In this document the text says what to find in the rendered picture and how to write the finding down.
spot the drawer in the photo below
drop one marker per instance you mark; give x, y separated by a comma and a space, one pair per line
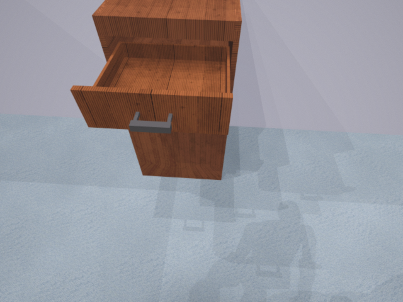
190, 81

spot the cabinet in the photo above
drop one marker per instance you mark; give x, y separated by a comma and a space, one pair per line
188, 22

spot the handle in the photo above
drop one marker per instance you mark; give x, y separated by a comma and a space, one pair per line
151, 126

